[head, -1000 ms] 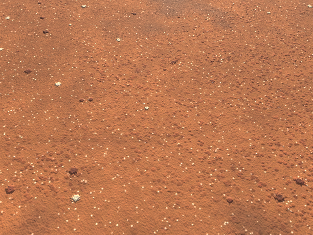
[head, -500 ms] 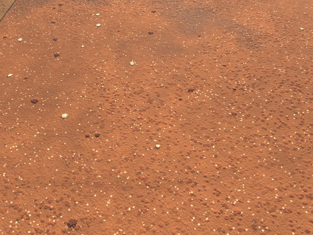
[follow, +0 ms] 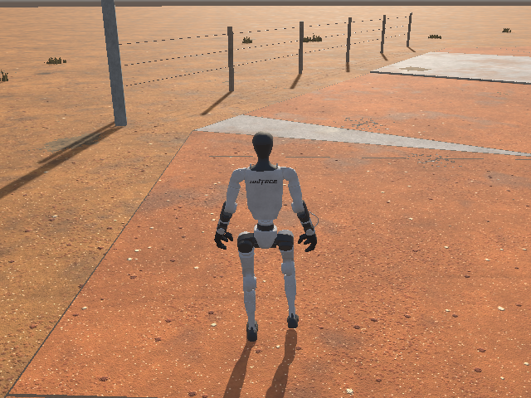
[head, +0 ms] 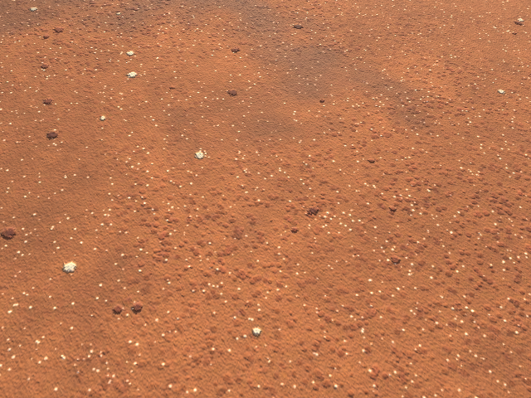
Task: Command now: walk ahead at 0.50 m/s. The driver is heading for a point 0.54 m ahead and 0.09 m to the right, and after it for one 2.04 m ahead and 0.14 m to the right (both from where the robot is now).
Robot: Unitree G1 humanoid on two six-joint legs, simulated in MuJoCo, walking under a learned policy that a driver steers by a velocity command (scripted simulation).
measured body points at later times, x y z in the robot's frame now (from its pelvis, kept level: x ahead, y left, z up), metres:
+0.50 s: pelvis +0.28 -0.07 +0.00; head +0.31 -0.08 +0.44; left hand +0.38 +0.20 -0.12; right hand +0.36 -0.35 -0.14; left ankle +0.24 +0.08 -0.66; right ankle +0.32 -0.15 -0.75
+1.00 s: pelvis +0.56 -0.01 -0.01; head +0.59 +0.01 +0.44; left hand +0.61 +0.27 -0.15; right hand +0.69 -0.27 -0.12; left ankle +0.63 +0.08 -0.75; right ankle +0.45 -0.15 -0.65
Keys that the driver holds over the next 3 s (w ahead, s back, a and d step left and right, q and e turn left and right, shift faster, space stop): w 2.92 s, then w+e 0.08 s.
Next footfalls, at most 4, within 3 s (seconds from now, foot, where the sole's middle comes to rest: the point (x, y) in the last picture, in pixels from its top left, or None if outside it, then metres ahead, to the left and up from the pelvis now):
0.32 right None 0.36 -0.16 -0.78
0.88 left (229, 331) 0.67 0.08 -0.78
1.42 right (310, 239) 0.97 -0.16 -0.78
1.96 left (232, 166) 1.28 0.08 -0.78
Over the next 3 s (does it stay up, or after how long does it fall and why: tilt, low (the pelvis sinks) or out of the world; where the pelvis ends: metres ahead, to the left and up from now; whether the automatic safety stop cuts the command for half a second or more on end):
stays up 1.69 -0.04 -0.01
